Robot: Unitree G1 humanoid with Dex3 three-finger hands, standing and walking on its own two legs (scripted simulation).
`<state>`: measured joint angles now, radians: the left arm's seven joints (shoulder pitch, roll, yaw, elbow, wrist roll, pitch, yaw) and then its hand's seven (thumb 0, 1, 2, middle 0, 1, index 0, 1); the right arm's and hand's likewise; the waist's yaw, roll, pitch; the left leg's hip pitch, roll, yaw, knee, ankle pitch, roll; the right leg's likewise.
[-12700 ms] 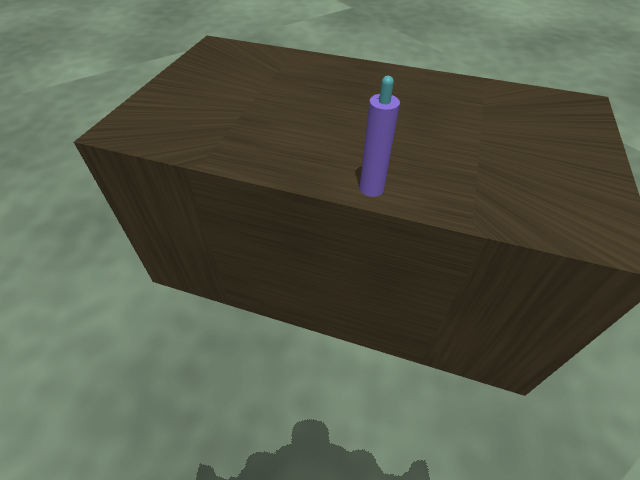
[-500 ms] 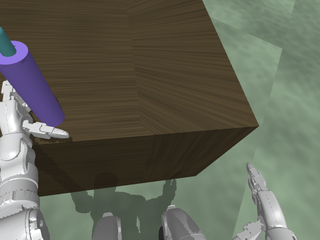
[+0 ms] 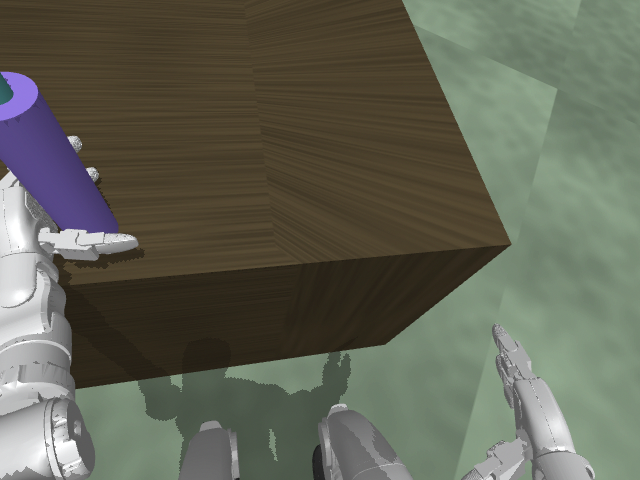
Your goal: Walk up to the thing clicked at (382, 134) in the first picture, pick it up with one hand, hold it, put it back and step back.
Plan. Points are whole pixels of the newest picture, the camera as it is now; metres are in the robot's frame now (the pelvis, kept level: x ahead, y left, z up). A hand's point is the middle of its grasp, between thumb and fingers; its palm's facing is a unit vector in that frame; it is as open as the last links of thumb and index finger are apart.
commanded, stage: close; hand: left
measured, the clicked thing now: (47, 164) +0.45 +0.23 +0.11
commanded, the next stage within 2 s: settle in 0.34 s
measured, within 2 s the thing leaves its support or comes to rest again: leaves its support in 0.66 s
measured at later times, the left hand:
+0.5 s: hand (81, 199) +0.46 +0.22 +0.03, palm faces +0.18 -0.98 +0.01, open 7.9 cm
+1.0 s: hand (63, 173) +0.46 +0.22 +0.08, palm faces +0.18 -0.98 -0.01, open 7.8 cm
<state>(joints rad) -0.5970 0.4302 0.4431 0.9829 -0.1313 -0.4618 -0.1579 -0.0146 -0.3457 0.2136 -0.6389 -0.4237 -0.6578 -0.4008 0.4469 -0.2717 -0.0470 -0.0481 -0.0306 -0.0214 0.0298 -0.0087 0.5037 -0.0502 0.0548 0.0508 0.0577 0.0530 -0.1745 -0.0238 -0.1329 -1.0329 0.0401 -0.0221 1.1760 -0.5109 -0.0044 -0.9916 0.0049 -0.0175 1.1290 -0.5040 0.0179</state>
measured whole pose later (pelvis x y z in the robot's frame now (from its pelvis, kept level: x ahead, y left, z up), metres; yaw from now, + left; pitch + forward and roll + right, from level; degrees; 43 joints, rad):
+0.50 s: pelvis +0.00 +0.00 +0.00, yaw +0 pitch +21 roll -3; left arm -0.62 0.43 0.44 0.99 -0.12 -0.46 -0.13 -0.01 -0.10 1.01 -0.86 -1.00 -0.87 -0.97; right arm 0.44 -0.27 -0.04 -0.03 -0.03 0.00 0.03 -0.01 0.52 -0.05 0.05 0.05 0.06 0.05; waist -0.18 -0.02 -0.14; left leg -1.04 0.04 -0.02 1.17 -0.51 0.00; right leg -0.99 0.01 -0.02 1.12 -0.50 0.02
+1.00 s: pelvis +0.01 +0.00 +0.02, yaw +0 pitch +18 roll -2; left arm -0.61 0.41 0.39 0.92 -0.12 -0.35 -0.11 -0.02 -0.09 1.06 -0.84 -1.05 -0.84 -1.03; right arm 0.42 -0.25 -0.04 0.04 -0.01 0.02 0.01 -0.01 0.54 -0.05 0.05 0.05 0.06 0.05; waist -0.14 0.00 -0.14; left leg -0.91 0.04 -0.01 1.07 -0.49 0.00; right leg -0.87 0.00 0.00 1.03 -0.48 0.02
